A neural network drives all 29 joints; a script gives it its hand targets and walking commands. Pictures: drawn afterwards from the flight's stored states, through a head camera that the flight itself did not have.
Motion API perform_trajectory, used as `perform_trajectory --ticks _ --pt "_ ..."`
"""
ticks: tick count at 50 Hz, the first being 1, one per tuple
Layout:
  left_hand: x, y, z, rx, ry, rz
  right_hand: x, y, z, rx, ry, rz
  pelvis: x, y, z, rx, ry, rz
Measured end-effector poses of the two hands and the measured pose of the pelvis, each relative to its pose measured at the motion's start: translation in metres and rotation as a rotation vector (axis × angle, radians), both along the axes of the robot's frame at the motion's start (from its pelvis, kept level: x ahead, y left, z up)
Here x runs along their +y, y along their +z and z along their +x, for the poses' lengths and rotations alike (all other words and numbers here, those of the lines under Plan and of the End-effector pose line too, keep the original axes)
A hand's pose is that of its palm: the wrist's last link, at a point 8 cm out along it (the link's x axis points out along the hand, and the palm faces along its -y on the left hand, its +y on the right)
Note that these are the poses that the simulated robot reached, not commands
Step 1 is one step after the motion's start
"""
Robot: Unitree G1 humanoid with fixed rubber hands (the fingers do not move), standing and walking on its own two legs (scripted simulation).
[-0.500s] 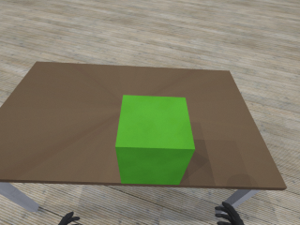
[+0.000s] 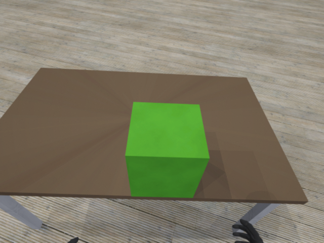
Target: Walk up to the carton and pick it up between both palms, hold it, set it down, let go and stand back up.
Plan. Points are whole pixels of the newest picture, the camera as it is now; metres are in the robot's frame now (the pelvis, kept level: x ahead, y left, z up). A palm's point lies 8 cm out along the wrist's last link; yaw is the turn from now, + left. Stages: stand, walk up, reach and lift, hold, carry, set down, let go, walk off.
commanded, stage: stand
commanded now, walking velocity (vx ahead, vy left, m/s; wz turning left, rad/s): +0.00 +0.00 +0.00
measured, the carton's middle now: (164, 151) +0.40 +0.00 -0.06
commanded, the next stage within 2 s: none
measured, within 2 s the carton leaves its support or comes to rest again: neither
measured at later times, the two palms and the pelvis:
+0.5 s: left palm out of the picture +0.08 +0.25 -0.13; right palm out of the picture +0.12 -0.24 -0.10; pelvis +0.00 +0.00 +0.00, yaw +0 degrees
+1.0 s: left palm out of the picture +0.07 +0.25 -0.13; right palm out of the picture +0.10 -0.24 -0.11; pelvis -0.01 +0.00 +0.00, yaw +0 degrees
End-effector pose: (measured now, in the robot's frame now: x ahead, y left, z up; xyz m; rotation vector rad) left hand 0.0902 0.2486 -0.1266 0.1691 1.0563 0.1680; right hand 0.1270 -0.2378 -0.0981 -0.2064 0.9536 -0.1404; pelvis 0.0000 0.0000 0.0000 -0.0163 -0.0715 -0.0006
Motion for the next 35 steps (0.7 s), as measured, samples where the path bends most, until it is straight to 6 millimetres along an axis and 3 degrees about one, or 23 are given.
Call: perform_trajectory --ticks 35 --pt "-0.002 -0.003 -0.017 0.034 0.007 -0.003 -0.004 -0.006 -0.017 0.038 -0.012 0.004 -0.002 0.000 -0.007 -0.009 0.000 0.003"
